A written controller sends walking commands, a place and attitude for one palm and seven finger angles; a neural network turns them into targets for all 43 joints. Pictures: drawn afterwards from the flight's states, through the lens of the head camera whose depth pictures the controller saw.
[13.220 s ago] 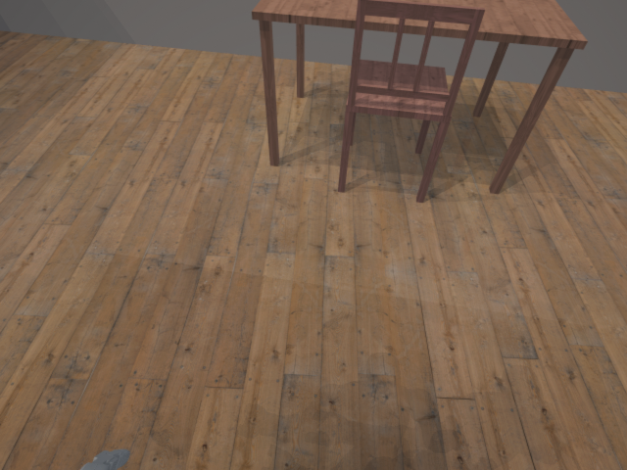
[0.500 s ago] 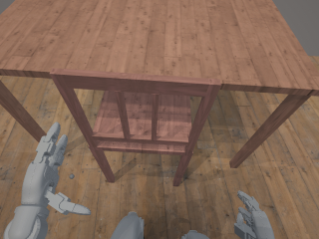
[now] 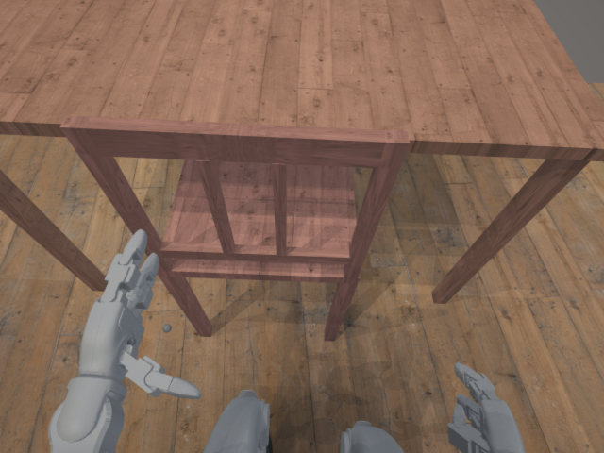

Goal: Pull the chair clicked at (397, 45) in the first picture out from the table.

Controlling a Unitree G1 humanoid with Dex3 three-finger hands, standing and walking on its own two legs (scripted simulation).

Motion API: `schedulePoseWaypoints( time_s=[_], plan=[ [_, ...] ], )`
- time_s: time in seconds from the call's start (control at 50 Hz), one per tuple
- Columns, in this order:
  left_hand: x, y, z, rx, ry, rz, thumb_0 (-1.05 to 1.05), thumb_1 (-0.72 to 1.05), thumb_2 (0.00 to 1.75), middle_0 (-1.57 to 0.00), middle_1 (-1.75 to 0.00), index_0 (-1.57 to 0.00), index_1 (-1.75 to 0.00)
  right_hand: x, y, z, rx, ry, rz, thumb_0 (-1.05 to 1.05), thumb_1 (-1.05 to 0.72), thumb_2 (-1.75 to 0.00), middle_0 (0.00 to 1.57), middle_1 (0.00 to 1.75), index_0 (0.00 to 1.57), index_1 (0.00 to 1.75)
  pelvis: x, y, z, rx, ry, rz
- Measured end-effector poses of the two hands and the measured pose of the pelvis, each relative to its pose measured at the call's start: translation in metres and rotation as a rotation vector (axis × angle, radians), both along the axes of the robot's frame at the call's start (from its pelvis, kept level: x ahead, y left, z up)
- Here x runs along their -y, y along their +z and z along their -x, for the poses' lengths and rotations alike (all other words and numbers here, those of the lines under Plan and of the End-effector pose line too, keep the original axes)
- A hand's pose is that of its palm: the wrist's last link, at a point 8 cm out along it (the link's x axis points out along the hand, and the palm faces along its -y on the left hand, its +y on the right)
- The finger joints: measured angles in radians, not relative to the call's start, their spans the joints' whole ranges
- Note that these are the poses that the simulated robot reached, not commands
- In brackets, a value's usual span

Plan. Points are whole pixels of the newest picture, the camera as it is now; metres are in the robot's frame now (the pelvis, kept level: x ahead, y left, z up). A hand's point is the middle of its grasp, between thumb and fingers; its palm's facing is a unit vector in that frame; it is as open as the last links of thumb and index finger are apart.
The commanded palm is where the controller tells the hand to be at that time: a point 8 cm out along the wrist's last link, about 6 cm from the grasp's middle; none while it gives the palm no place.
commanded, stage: aim the fingers beside a spindle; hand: left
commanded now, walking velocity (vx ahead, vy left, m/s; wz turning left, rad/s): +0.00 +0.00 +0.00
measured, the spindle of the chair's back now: (218, 210) +0.46 +0.15 -0.01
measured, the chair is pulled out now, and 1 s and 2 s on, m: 0.00 0.00 0.00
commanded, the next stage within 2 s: none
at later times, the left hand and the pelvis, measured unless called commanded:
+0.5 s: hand (206, 308) +0.29 +0.14 +0.02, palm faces -0.02 -1.00 -0.01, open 17.0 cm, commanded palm +0.27 +0.19 +0.02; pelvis +0.00 +0.00 -0.01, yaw +0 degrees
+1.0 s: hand (231, 300) +0.31 +0.11 -0.01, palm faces -0.02 -1.00 +0.00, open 17.0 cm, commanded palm +0.29 +0.17 +0.01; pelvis +0.00 +0.00 -0.02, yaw -1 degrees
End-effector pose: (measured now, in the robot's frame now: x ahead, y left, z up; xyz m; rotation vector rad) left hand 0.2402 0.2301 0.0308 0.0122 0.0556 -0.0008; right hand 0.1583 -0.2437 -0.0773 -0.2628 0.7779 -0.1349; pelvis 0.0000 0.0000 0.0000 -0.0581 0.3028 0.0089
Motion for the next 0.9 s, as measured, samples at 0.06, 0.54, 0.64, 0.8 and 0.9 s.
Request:
schedulePoseWaypoints(
  time_s=[0.06,0.54,0.64,0.8,0.9],
  plan=[
    [0.008,0.006,-0.008,0.049,-0.011,0.003,-0.01,-0.5,0.3,-0.06,-0.08,-0.06,-0.08,0.0,-0.003,0.001,-0.008,0.0,0.0,0.01,-0.9,-0.9,0.2,0.3,0.21,0.3,0.0,-0.002,0.0,-0.006,-0.002,-0.001],
    [0.044,-0.017,-0.033,0.048,-0.026,0.008,-0.01,-0.5,0.3,-0.06,-0.08,-0.06,-0.08,-0.002,-0.024,0.003,-0.073,0.007,-0.031,0.01,-0.9,-0.9,0.2,0.3,0.2,0.3,0.001,-0.016,0.003,-0.043,-0.012,-0.009],
    [0.048,-0.027,-0.038,0.007,-0.021,0.008,-0.01,-0.5,0.3,-0.06,-0.08,-0.06,-0.08,-0.003,-0.027,0.006,-0.094,-0.006,-0.038,0.01,-0.9,-0.9,0.2,0.3,0.21,0.3,0.001,-0.017,0.002,-0.05,-0.018,-0.012],
    [0.052,-0.018,-0.043,0.074,0.0,0.008,-0.01,-0.5,0.3,-0.06,-0.08,-0.06,-0.08,-0.002,-0.033,0.011,-0.129,-0.004,-0.042,0.01,-0.9,-0.9,0.2,0.3,0.2,0.3,0.002,-0.019,0.001,-0.056,-0.015,-0.011],
    [0.066,-0.038,-0.051,0.014,-0.046,0.017,-0.01,-0.5,0.3,-0.06,-0.08,-0.05,-0.08,0.001,-0.038,0.014,-0.148,-0.012,-0.038,0.01,-0.9,-0.9,0.2,0.3,0.2,0.3,0.002,-0.023,0.002,-0.067,-0.016,-0.011]
  ],
)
